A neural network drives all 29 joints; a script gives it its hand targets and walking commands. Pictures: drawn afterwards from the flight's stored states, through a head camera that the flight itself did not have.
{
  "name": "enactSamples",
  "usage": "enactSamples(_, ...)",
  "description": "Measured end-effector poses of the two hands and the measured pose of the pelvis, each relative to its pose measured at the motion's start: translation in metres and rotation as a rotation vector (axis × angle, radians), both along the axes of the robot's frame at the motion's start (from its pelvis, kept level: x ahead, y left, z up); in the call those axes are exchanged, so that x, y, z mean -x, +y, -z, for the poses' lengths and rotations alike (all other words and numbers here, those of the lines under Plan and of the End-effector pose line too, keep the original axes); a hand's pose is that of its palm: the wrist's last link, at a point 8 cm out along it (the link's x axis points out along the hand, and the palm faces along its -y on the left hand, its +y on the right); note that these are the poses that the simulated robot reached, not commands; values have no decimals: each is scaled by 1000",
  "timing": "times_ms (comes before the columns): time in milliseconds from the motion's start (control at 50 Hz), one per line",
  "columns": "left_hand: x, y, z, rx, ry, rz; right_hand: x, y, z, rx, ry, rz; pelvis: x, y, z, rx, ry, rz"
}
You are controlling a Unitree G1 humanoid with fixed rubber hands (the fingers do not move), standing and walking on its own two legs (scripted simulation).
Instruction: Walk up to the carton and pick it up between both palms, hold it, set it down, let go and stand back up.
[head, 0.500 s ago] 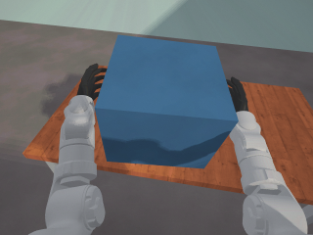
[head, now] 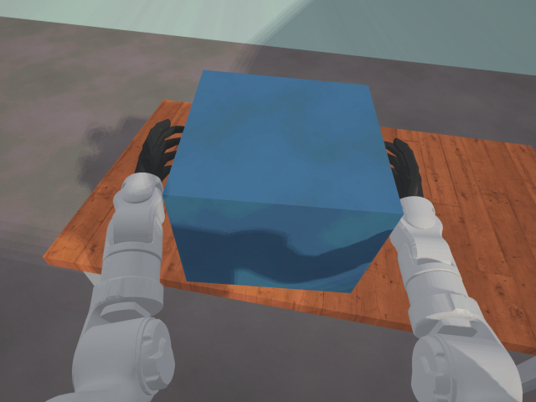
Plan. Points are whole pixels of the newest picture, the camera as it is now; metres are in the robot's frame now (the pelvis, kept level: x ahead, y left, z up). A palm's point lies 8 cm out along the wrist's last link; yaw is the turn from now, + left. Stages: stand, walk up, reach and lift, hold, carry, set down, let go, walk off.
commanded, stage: set down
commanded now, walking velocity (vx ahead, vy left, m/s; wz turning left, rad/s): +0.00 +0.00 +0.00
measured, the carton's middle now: (277, 182) +0.45 +0.01 +0.08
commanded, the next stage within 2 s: none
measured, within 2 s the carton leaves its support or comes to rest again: rests again in 0.98 s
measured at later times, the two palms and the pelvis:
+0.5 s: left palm (163, 177) +0.42 +0.19 +0.12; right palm (403, 201) +0.39 -0.19 +0.10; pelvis +0.00 +0.00 +0.00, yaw -1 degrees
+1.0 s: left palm (167, 186) +0.43 +0.19 +0.09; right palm (398, 207) +0.40 -0.19 +0.08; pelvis +0.01 +0.00 +0.00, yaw -2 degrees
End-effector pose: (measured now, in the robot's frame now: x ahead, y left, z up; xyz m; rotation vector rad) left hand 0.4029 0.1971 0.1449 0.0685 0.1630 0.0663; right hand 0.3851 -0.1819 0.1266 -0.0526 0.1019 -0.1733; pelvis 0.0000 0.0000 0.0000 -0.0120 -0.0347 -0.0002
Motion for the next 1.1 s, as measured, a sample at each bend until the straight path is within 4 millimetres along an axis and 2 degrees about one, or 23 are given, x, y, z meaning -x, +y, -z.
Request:
enactSamples(280,-10,-12,13,16,44,27,4,-11,13,3,42,30,4,2,0,-2,23,21)
enactSamples(760,-28,-7,44,18,84,24,-14,-7,43,-1,82,27,-9,3,0,-2,105,25)
enactSamples(1100,-20,-7,54,30,77,19,-8,-6,47,10,74,25,-4,3,0,-3,121,28)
